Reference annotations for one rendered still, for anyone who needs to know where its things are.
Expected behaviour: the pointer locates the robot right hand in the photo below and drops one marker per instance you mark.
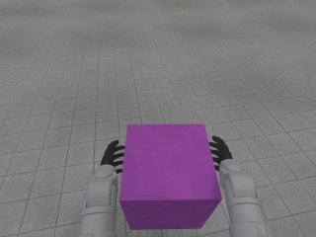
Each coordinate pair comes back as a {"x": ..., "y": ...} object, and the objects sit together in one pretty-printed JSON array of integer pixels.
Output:
[{"x": 222, "y": 151}]

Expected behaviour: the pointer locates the left robot forearm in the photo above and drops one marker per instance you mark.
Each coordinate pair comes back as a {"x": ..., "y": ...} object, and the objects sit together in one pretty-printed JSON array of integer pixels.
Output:
[{"x": 99, "y": 209}]

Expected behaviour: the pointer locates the carton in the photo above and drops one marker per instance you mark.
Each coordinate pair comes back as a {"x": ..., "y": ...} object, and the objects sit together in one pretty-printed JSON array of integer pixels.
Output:
[{"x": 168, "y": 178}]

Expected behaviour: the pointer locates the right robot forearm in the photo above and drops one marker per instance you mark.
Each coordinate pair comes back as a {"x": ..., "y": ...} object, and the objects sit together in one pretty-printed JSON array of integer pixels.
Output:
[{"x": 244, "y": 204}]

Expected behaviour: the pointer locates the robot left hand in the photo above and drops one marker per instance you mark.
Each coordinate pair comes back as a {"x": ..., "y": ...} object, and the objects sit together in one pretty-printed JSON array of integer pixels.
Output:
[{"x": 109, "y": 155}]

